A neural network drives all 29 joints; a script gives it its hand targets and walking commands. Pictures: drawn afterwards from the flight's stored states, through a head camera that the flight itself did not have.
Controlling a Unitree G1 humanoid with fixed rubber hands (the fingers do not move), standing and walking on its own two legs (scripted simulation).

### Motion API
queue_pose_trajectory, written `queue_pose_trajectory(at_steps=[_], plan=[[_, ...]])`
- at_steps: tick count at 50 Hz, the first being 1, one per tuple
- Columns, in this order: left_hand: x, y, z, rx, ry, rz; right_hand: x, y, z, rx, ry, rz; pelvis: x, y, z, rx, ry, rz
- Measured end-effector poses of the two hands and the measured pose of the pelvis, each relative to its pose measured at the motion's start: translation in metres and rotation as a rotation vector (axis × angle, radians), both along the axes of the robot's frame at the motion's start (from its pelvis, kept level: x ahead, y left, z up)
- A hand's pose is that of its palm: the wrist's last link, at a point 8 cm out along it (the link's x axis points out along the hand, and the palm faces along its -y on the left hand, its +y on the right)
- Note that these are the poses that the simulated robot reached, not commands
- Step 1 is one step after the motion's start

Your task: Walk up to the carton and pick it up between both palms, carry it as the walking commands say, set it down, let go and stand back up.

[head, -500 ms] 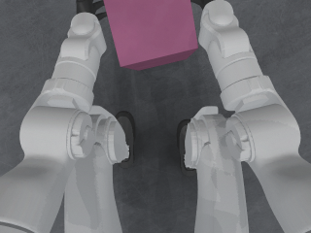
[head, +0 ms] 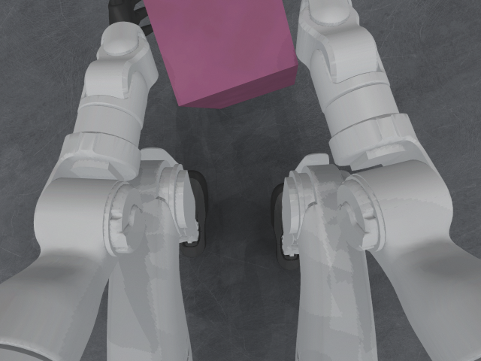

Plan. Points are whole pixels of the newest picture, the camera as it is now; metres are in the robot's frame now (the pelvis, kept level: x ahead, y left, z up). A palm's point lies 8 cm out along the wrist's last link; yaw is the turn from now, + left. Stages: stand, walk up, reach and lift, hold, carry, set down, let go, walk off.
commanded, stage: reach and lift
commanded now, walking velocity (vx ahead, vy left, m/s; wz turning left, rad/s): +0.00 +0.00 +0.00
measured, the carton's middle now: (235, 47) +0.52 +0.03 -0.19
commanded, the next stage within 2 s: none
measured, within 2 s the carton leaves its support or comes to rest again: neither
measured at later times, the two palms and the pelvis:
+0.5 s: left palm (103, 21) +0.50 +0.16 -0.04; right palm out of the picture +0.53 -0.07 -0.01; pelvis -0.01 +0.00 +0.05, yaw +0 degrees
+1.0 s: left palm (57, 3) +0.48 +0.16 +0.04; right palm out of the picture +0.51 -0.07 +0.07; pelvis -0.01 +0.00 +0.10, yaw +0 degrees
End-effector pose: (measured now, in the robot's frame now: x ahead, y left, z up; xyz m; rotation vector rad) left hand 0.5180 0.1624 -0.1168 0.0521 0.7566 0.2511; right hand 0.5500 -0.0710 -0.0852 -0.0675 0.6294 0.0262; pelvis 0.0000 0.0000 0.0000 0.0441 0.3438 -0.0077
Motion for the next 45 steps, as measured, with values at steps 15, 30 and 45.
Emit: queue_pose_trajectory(at_steps=[15, 30, 45], plan=[[-0.009, -0.002, 0.045, 0.011, -0.006, -0.013, -0.014, -0.003, 0.043, 0.016, -0.01, -0.036, -0.005, -0.001, 0.026, -0.001, -0.047, -0.001], [-0.02, -0.002, 0.088, -0.007, -0.038, 0.002, -0.026, -0.002, 0.088, 0.035, -0.039, -0.053, -0.007, -0.002, 0.056, -0.005, -0.089, -0.001], [-0.032, -0.003, 0.136, -0.011, -0.045, 0.012, -0.039, -0.003, 0.134, 0.049, -0.048, -0.06, -0.007, -0.004, 0.09, -0.006, -0.143, -0.002]])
